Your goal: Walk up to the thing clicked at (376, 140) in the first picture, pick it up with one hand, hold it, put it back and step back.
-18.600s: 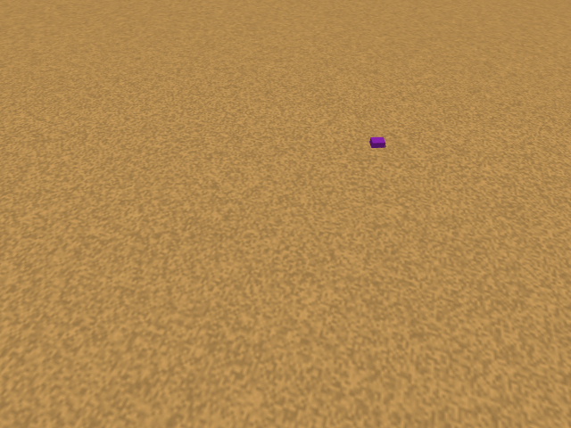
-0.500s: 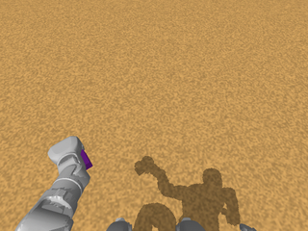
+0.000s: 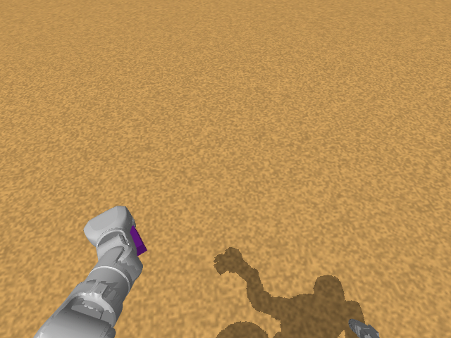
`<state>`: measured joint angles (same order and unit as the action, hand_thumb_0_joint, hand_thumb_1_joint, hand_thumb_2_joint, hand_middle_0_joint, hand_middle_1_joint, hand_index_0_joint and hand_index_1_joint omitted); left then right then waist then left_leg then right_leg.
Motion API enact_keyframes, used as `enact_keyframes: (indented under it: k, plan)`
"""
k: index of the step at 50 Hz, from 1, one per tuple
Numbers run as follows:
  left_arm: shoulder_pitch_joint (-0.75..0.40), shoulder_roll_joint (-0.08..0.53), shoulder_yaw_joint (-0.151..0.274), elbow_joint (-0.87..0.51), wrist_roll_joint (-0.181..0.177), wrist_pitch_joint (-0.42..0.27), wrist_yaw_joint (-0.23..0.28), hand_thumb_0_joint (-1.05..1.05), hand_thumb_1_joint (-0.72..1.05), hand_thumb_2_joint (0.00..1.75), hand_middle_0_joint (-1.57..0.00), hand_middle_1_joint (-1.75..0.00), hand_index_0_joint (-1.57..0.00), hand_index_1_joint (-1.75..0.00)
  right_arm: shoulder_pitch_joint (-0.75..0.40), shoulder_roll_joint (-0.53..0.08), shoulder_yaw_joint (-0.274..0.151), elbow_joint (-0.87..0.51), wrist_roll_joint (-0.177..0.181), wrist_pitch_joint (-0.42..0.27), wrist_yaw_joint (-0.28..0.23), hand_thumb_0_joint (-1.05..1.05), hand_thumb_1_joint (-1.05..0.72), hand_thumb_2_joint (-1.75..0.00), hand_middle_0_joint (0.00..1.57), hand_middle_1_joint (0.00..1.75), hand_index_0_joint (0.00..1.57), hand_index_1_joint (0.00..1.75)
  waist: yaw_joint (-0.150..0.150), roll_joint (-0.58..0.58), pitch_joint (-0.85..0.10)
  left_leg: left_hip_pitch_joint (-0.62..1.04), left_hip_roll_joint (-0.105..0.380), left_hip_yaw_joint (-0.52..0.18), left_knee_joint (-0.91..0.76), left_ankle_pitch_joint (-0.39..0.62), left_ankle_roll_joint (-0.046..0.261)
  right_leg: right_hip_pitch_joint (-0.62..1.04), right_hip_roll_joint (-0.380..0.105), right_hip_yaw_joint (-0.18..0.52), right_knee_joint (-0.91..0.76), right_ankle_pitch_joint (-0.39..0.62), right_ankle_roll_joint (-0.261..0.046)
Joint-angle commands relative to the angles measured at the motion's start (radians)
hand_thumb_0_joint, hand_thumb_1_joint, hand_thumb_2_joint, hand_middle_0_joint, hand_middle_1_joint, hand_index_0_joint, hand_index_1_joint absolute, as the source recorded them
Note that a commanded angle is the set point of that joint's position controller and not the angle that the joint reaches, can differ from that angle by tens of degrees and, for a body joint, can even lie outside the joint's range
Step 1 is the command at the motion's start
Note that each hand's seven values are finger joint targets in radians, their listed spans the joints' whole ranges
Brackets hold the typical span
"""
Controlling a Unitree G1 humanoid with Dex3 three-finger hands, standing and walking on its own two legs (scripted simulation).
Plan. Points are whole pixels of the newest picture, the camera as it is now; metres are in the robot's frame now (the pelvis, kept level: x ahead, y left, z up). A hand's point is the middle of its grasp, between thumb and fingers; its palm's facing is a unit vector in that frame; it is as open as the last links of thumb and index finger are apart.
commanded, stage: hold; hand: left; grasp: from above
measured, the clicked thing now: (124, 247) +0.33 +0.23 -0.10
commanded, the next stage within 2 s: crouch in 1.64 s
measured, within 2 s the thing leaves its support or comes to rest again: neither
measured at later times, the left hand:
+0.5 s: hand (115, 247) +0.30 +0.23 -0.04, palm faces -0.34 -0.26 -0.90, open 8.3 cm
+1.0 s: hand (109, 246) +0.30 +0.23 -0.02, palm faces -0.33 -0.27 -0.90, open 8.3 cm
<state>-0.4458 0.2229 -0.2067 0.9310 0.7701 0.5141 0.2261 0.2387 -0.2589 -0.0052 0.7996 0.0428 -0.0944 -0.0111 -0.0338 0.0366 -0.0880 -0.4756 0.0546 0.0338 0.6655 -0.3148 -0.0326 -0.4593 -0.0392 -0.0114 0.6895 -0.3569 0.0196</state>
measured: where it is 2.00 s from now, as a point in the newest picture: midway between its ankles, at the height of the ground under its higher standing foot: outside the picture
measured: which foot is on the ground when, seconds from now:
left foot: down 0.00-1.00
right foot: down 0.00-1.00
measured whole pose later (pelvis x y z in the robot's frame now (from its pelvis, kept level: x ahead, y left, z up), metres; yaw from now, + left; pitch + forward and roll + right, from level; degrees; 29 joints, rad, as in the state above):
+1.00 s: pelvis +0.00 +0.00 +0.01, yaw +0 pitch +2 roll +0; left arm -0.36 0.24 -0.27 0.72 0.78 0.64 0.10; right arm 0.18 -0.26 0.02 0.76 0.06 -0.08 0.03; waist 0.01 0.05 -0.05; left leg -0.31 0.05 0.04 0.53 -0.26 -0.03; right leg -0.30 -0.04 -0.01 0.56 -0.30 0.02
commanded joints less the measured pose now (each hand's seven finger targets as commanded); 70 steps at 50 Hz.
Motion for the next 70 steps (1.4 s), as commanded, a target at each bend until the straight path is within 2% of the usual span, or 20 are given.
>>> enact_keyframes:
  k: [1,8,12,18,20,30,31,32,33,39,40,44,48,59,60,63,64,68,69,70]
  plan:
    - [-0.337,0.173,0.027,-0.166,0.028,0.026,0.031,0.00,0.47,0.34,-0.89,-0.39,-0.90,-0.38,-0.023,-0.128,-0.036,-0.105,0.007,-0.041,0.003,0.00,-0.88,-0.89,0.20,0.30,0.20,0.30,-0.001,-0.069,-0.251,0.170,-0.070,0.021,-0.081,0.270,0.044,0.142,0.053,-0.007,-0.123,0.337,-0.006]
    - [-0.325,0.176,0.014,-0.209,0.045,0.040,0.010,0.00,0.47,0.33,-0.89,-0.40,-0.89,-0.39,-0.049,-0.123,-0.028,-0.125,0.012,-0.037,0.014,0.00,-0.89,-0.90,0.20,0.30,0.20,0.30,0.015,-0.060,-0.233,0.198,-0.074,0.021,-0.116,0.254,0.044,0.167,0.050,-0.004,-0.159,0.318,-0.005]
    - [-0.340,0.158,0.001,-0.212,0.032,0.060,-0.003,0.00,0.46,0.31,-0.88,-0.38,-0.89,-0.37,-0.061,-0.124,-0.024,-0.125,0.014,-0.036,0.020,0.00,-0.89,-0.90,0.20,0.30,0.20,0.30,0.006,-0.062,-0.216,0.210,-0.069,0.021,-0.131,0.259,0.046,0.170,0.053,-0.006,-0.166,0.320,-0.006]
    - [-0.332,0.177,0.003,-0.251,0.042,0.064,-0.015,0.00,0.45,0.32,-0.88,-0.38,-0.88,-0.37,-0.076,-0.124,-0.022,-0.141,0.017,-0.037,0.027,0.00,-0.89,-0.90,0.20,0.30,0.20,0.30,0.024,-0.046,-0.219,0.231,-0.070,0.021,-0.157,0.245,0.044,0.192,0.053,-0.008,-0.183,0.294,-0.012]
    - [-0.338,0.154,-0.009,-0.248,0.038,0.067,-0.019,0.00,0.45,0.34,-0.87,-0.40,-0.88,-0.39,-0.080,-0.119,-0.019,-0.141,0.016,-0.039,0.027,0.00,-0.89,-0.90,0.20,0.30,0.20,0.30,0.016,-0.037,-0.207,0.233,-0.064,0.016,-0.162,0.253,0.040,0.188,0.059,-0.012,-0.182,0.293,-0.014]
    - [-0.333,0.178,-0.004,-0.300,0.037,0.090,-0.030,0.00,0.48,0.35,-0.88,-0.43,-0.89,-0.42,-0.107,-0.122,-0.016,-0.150,0.018,-0.046,0.030,0.00,-0.89,-0.90,0.20,0.30,0.20,0.30,0.029,-0.036,-0.199,0.243,-0.063,0.015,-0.184,0.211,0.040,0.195,0.058,-0.007,-0.207,0.245,-0.015]
    - [-0.327,0.181,-0.003,-0.321,0.036,0.093,-0.031,0.00,0.48,0.36,-0.88,-0.42,-0.88,-0.41,-0.113,-0.118,-0.016,-0.154,0.018,-0.045,0.030,0.00,-0.89,-0.90,0.20,0.30,0.20,0.30,0.037,-0.022,-0.203,0.255,-0.062,0.017,-0.186,0.220,0.038,0.205,0.058,-0.010,-0.208,0.249,-0.016]
    - [-0.293,0.156,-0.013,-0.285,0.040,0.101,-0.036,0.00,0.46,0.36,-0.88,-0.41,-0.88,-0.41,-0.115,-0.117,-0.014,-0.153,0.018,-0.044,0.031,0.00,-0.89,-0.90,0.20,0.30,0.20,0.30,0.028,-0.054,-0.188,0.248,-0.062,0.012,-0.183,0.232,0.042,0.200,0.059,-0.011,-0.207,0.264,-0.014]
    - [-0.313,0.168,-0.011,-0.335,0.045,0.099,-0.037,0.00,0.47,0.38,-0.89,-0.41,-0.88,-0.41,-0.117,-0.118,-0.015,-0.156,0.019,-0.045,0.032,0.00,-0.89,-0.90,0.20,0.30,0.20,0.30,0.035,-0.041,-0.214,0.261,-0.063,0.014,-0.181,0.243,0.040,0.213,0.058,-0.009,-0.204,0.274,-0.014]
    - [-0.313,0.186,-0.005,-0.363,0.048,0.114,-0.050,0.00,0.50,0.38,-0.91,-0.42,-0.90,-0.42,-0.122,-0.116,-0.014,-0.160,0.018,-0.045,0.033,0.00,-0.89,-0.90,0.20,0.30,0.20,0.30,0.040,-0.025,-0.215,0.265,-0.063,0.015,-0.180,0.265,0.040,0.223,0.059,-0.009,-0.206,0.295,-0.014]
    - [-0.266,0.180,-0.005,-0.327,0.047,0.121,-0.054,0.00,0.48,0.38,-0.90,-0.41,-0.89,-0.41,-0.125,-0.117,-0.012,-0.161,0.019,-0.044,0.033,0.00,-0.89,-0.90,0.20,0.30,0.20,0.30,0.037,-0.045,-0.199,0.261,-0.064,0.014,-0.179,0.271,0.042,0.225,0.059,-0.007,-0.205,0.302,-0.012]
    - [-0.270,0.190,-0.004,-0.387,0.049,0.122,-0.074,0.00,0.48,0.38,-0.89,-0.42,-0.89,-0.42,-0.139,-0.114,-0.013,-0.172,0.020,-0.042,0.031,0.00,-0.89,-0.90,0.20,0.30,0.20,0.30,0.047,-0.033,-0.215,0.277,-0.067,0.017,-0.177,0.285,0.043,0.233,0.055,-0.008,-0.209,0.317,-0.010]
    - [-0.282,0.187,-0.014,-0.399,0.059,0.121,-0.089,0.00,0.49,0.37,-0.91,-0.39,-0.90,-0.40,-0.138,-0.114,-0.010,-0.180,0.021,-0.037,0.028,0.00,-0.89,-0.90,0.20,0.30,0.20,0.30,0.033,-0.045,-0.203,0.287,-0.067,0.019,-0.176,0.300,0.047,0.232,0.055,-0.008,-0.210,0.341,-0.006]
    - [-0.229,0.192,-0.018,-0.415,0.074,0.123,-0.122,0.00,0.52,0.42,-0.93,-0.44,-0.92,-0.44,-0.148,-0.112,-0.014,-0.205,0.022,-0.028,0.025,0.00,-0.89,-0.90,0.20,0.30,0.20,0.30,0.047,-0.039,-0.191,0.288,-0.064,0.015,-0.190,0.305,0.044,0.237,0.060,-0.014,-0.216,0.327,-0.012]
    - [-0.230,0.184,-0.026,-0.410,0.079,0.122,-0.123,0.00,0.53,0.42,-0.93,-0.44,-0.93,-0.44,-0.150,-0.112,-0.013,-0.209,0.023,-0.028,0.026,0.00,-0.89,-0.90,0.20,0.30,0.20,0.30,0.038,-0.041,-0.179,0.284,-0.064,0.015,-0.191,0.293,0.044,0.231,0.059,-0.013,-0.218,0.318,-0.012]
    - [-0.268,0.203,-0.013,-0.475,0.077,0.112,-0.119,0.00,0.56,0.37,-0.96,-0.41,-0.96,-0.41,-0.157,-0.109,-0.013,-0.213,0.021,-0.028,0.024,0.00,-0.89,-0.90,0.20,0.30,0.20,0.30,0.050,-0.030,-0.202,0.298,-0.068,0.017,-0.194,0.290,0.045,0.243,0.055,-0.011,-0.227,0.317,-0.011]
    - [-0.265,0.205,-0.010,-0.432,0.086,0.116,-0.119,0.00,0.54,0.37,-0.95,-0.41,-0.94,-0.41,-0.148,-0.114,-0.015,-0.206,0.019,-0.028,0.025,0.00,-0.89,-0.90,0.20,0.30,0.20,0.30,0.035,-0.039,-0.202,0.298,-0.066,0.017,-0.192,0.291,0.047,0.241,0.056,-0.009,-0.223,0.320,-0.011]
    - [-0.247,0.193,-0.019,-0.434,0.085,0.117,-0.118,0.00,0.54,0.40,-0.94,-0.42,-0.94,-0.42,-0.155,-0.111,-0.014,-0.207,0.020,-0.024,0.023,0.00,-0.89,-0.90,0.20,0.30,0.20,0.30,0.048,-0.036,-0.190,0.303,-0.063,0.013,-0.196,0.307,0.044,0.244,0.058,-0.015,-0.223,0.327,-0.013]
    - [-0.238,0.187,-0.022,-0.391,0.084,0.117,-0.118,0.00,0.52,0.39,-0.94,-0.42,-0.94,-0.42,-0.145,-0.117,-0.014,-0.203,0.019,-0.026,0.025,0.00,-0.90,-0.90,0.20,0.30,0.20,0.30,0.032,-0.062,-0.177,0.294,-0.062,0.011,-0.195,0.296,0.047,0.237,0.059,-0.015,-0.224,0.319,-0.012]
    - [-0.279,0.191,-0.019,-0.454,0.080,0.112,-0.119,0.00,0.53,0.39,-0.95,-0.42,-0.95,-0.42,-0.158,-0.112,-0.015,-0.208,0.019,-0.026,0.025,0.00,-0.90,-0.90,0.20,0.30,0.20,0.30,0.047,-0.033,-0.196,0.307,-0.064,0.014,-0.197,0.302,0.047,0.245,0.055,-0.014,-0.225,0.332,-0.012]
